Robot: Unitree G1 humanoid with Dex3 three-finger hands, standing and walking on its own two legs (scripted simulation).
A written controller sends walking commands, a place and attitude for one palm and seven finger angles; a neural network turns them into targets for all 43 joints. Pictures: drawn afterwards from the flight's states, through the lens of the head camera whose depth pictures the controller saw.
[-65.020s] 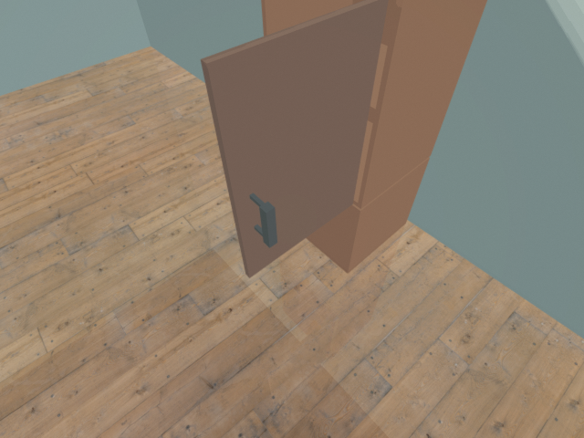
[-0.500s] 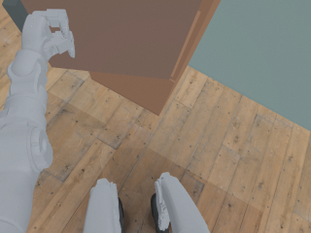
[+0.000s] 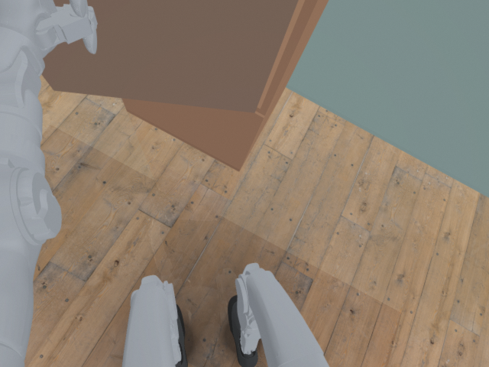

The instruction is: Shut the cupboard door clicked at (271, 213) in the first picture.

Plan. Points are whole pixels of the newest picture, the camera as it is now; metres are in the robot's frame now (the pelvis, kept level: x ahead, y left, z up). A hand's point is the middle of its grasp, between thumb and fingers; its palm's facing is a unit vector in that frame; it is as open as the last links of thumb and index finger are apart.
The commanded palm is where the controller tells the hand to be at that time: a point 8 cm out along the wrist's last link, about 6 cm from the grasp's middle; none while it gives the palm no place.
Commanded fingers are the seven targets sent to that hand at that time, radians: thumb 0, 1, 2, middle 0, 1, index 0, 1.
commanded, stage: push the door shut along its arc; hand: left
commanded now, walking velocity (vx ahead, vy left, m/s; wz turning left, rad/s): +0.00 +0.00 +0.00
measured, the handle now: out of the picture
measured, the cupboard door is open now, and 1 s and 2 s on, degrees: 25 20 20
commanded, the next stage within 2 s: pull the fist back off the door in 0.10 s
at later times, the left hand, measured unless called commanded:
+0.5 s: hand (107, 10) +0.61 +0.12 +0.07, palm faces +0.17 -0.98 -0.08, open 2.9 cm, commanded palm +0.58 +0.13 +0.07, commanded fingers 0.00 0.90 0.90 -1.30 -1.50 -1.30 -1.50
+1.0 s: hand (105, 65) +0.53 +0.12 +0.06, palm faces +0.15 -0.99 +0.00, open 3.1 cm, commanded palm +0.50 +0.15 +0.07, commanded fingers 0.00 0.90 0.90 -1.30 -1.50 -1.30 -1.50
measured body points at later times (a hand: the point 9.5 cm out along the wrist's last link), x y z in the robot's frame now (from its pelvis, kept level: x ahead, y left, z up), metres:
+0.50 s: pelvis -0.01 +0.01 -0.01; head +0.20 +0.03 +0.38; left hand +0.60 +0.17 +0.07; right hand -0.07 -0.22 -0.11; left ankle +0.05 +0.11 -0.56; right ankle +0.04 -0.10 -0.56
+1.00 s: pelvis +0.02 +0.00 +0.04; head +0.19 +0.02 +0.45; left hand +0.52 +0.18 +0.06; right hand +0.04 -0.27 -0.08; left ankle +0.05 +0.11 -0.56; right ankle +0.04 -0.10 -0.56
